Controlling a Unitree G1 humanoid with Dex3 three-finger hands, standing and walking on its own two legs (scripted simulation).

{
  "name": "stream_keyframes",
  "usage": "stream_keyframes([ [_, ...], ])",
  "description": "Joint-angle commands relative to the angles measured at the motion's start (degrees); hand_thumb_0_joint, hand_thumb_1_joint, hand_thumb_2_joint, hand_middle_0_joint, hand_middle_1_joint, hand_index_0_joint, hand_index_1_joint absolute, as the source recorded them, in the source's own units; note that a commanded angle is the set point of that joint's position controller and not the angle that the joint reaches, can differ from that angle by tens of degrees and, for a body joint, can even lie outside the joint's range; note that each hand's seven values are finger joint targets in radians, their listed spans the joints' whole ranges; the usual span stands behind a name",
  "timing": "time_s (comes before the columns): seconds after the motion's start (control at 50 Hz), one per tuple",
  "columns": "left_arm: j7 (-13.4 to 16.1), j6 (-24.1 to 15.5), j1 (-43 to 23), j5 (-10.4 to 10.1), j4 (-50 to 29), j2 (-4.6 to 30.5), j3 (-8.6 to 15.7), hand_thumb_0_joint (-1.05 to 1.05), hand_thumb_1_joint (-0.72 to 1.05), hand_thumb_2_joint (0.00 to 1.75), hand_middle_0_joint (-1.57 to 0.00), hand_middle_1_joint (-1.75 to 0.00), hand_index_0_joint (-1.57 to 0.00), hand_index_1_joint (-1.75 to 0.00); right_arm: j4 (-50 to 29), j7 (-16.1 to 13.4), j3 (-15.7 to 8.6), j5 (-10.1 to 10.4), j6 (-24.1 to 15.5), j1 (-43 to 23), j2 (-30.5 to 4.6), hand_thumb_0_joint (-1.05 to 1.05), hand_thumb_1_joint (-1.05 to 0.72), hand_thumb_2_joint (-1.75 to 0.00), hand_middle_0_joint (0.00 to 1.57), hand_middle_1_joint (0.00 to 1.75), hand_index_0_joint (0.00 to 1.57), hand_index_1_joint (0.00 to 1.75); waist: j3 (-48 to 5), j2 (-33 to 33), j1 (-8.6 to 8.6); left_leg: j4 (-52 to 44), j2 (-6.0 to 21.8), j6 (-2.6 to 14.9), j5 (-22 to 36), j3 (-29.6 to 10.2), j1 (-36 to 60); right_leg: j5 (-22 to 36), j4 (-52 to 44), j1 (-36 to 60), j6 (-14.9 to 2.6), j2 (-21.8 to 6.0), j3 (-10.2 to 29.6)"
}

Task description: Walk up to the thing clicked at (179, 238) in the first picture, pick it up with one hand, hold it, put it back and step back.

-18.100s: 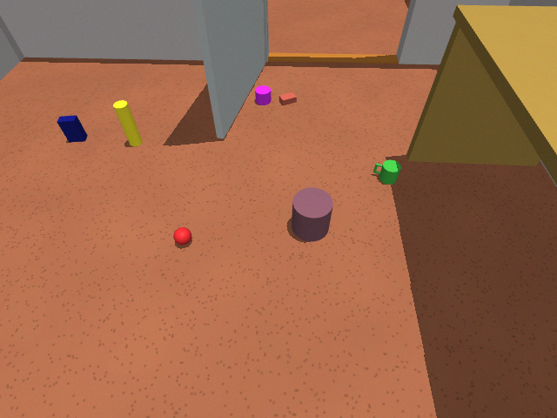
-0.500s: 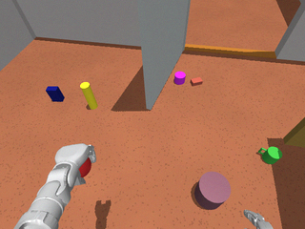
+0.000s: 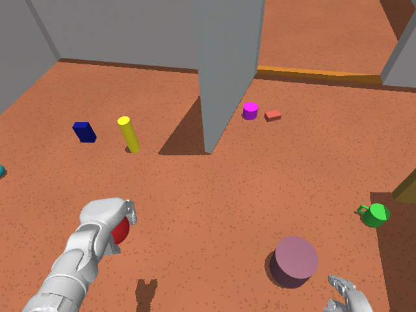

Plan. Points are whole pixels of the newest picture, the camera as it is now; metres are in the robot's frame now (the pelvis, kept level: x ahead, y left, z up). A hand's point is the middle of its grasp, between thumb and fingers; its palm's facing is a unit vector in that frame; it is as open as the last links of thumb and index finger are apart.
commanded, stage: hold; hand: left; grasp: from above
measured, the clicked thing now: (111, 228) +0.31 +0.23 -0.06
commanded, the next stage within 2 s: crouch in 0.98 s
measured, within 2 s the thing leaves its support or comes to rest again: neither
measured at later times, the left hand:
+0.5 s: hand (110, 231) +0.29 +0.22 -0.03, palm faces -0.46 -0.07 -0.88, open 8.8 cm
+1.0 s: hand (111, 230) +0.29 +0.22 -0.04, palm faces -0.47 -0.06 -0.88, open 8.8 cm
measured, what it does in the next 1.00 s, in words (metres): stands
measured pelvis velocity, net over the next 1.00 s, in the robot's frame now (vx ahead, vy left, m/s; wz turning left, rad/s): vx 0.00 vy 0.00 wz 0.00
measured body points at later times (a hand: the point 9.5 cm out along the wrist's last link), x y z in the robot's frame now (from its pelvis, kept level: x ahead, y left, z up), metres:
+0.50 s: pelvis +0.00 +0.00 +0.00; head +0.01 -0.02 +0.45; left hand +0.31 +0.22 +0.02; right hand +0.15 -0.26 -0.11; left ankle +0.01 +0.13 -0.73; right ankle +0.01 -0.14 -0.73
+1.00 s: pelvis +0.00 +0.00 +0.01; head +0.02 -0.02 +0.46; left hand +0.31 +0.22 +0.01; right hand +0.15 -0.26 -0.11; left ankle +0.01 +0.13 -0.73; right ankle +0.01 -0.14 -0.73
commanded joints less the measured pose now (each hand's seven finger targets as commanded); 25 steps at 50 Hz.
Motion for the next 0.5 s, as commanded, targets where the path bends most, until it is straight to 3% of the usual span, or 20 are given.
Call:
stream_keyframes([
  [0.0, 2.9, -0.2, -20.0, 0.2, -13.0, 12.5, 6.4, 0.0, 0.52, 0.86, -0.84, -0.9, -0.88, -0.86, -7.0, -0.5, -2.6, -0.2, -2.5, -4.1, -7.6, 0.0, -0.9, -0.9, 0.2, 0.3, 0.2, 0.3, -14.0, 0.1, 0.21, -4.3, -2.3, 1.06, 9.8, 0.0, 8.9, 8.3, -5.3, 3.6, -1.64, 2.5, -1.1],
  [0.22, 1.8, 0.1, -17.9, -0.2, -13.9, 12.1, 6.2, 0.0, 0.49, 0.88, -0.84, -0.9, -0.87, -0.86, -7.1, -0.8, -2.5, 0.1, -2.6, -4.8, -7.4, 0.0, -0.91, -0.9, 0.2, 0.3, 0.2, 0.3, -14.5, -1.0, 0.77, -5.0, -2.3, 1.19, 13.4, 0.2, 10.8, 11.9, -6.0, 5.8, -1.51, 2.4, -1.2],
  [0.26, 1.6, 0.2, -20.1, 0.0, -15.4, 12.7, 6.4, 0.0, 0.49, 0.88, -0.83, -0.91, -0.87, -0.87, -7.3, -0.8, -2.5, 0.2, -2.5, -5.0, -7.4, 0.0, -0.91, -0.9, 0.2, 0.3, 0.2, 0.3, -14.8, -0.7, 0.68, -5.2, -2.3, 1.22, 13.6, 0.3, 11.4, 12.2, -6.4, 5.6, -1.44, 2.4, -1.2],
  [0.3, 1.3, 0.4, -17.9, -0.3, -14.2, 11.8, 5.8, 0.0, 0.48, 0.87, -0.83, -0.89, -0.86, -0.86, -7.2, -0.8, -2.3, 0.2, -2.5, -5.4, -7.4, 0.0, -0.91, -0.9, 0.2, 0.3, 0.2, 0.3, -13.3, -0.9, 0.7, -5.7, -2.3, 1.15, 12.6, 0.3, 11.2, 10.9, -6.8, 5.7, -1.55, 2.4, -1.4],
  [0.34, 1.0, 0.4, -19.3, -0.3, -14.9, 13.4, 6.9, 0.0, 0.48, 0.87, -0.82, -0.9, -0.86, -0.86, -7.4, -1.0, -2.2, 0.2, -2.5, -5.7, -7.4, 0.0, -0.91, -0.9, 0.2, 0.3, 0.2, 0.3, -13.1, 0.0, 0.78, -6.2, -2.2, 1.1, 11.8, 0.2, 11.2, 10.0, -7.1, 5.1, -1.62, 2.5, -1.4],
  [0.38, 0.5, 0.1, -18.5, -0.5, -14.9, 12.0, 5.7, 0.0, 0.48, 0.85, -0.82, -0.9, -0.86, -0.86, -7.7, -0.9, -2.1, 0.2, -2.5, -6.0, -7.3, 0.0, -0.91, -0.9, 0.2, 0.3, 0.2, 0.3, -11.9, -1.4, 0.82, -6.6, -2.1, 1.2, 10.5, -0.1, 10.4, 8.8, -7.4, 5.4, -1.62, 2.5, -1.4],
  [0.4, 0.5, 0.0, -20.4, -0.6, -16.2, 13.6, 6.9, 0.0, 0.49, 0.83, -0.82, -0.89, -0.86, -0.85, -7.9, -0.9, -2.1, 0.2, -2.5, -6.1, -7.2, 0.0, -0.91, -0.9, 0.2, 0.3, 0.2, 0.3, -12.6, 0.0, 1.03, -6.6, -2.2, 1.23, 10.3, 0.1, 10.7, 8.6, -7.7, 5.5, -1.6, 2.4, -1.3],
  [0.42, 0.4, 0.1, -18.1, -0.7, -14.2, 13.4, 7.2, 0.0, 0.47, 0.85, -0.82, -0.89, -0.85, -0.85, -7.9, -0.9, -1.9, 0.2, -2.4, -6.3, -7.1, 0.0, -0.91, -0.9, 0.2, 0.3, 0.2, 0.3, -11.7, -0.7, 1.56, -6.8, -2.3, 1.17, 10.0, 0.1, 10.2, 8.0, -7.7, 5.8, -1.62, 2.4, -1.4],
  [0.44, 0.0, 0.0, -16.6, -0.8, -14.7, 11.2, 5.5, 0.0, 0.46, 0.83, -0.8, -0.9, -0.84, -0.86, -8.1, -0.9, -1.9, 0.3, -2.5, -6.5, -6.9, 0.0, -0.91, -0.9, 0.2, 0.3, 0.2, 0.3, -11.7, -0.7, 1.29, -6.9, -2.2, 1.11, 10.2, 0.1, 10.6, 8.1, -7.5, 5.5, -1.73, 2.5, -1.3],
  [0.48, 0.0, -0.4, -18.0, -0.6, -15.5, 13.2, 7.1, 0.0, 0.46, 0.82, -0.8, -0.89, -0.84, -0.85, -8.2, -0.9, -2.0, 0.2, -2.4, -6.3, -7.3, 0.0, -0.91, -0.9, 0.2, 0.3, 0.2, 0.3, -12.5, -1.0, 1.2, -6.6, -2.2, 1.17, 10.9, 0.0, 10.7, 8.8, -7.5, 5.9, -1.63, 2.5, -1.3],
])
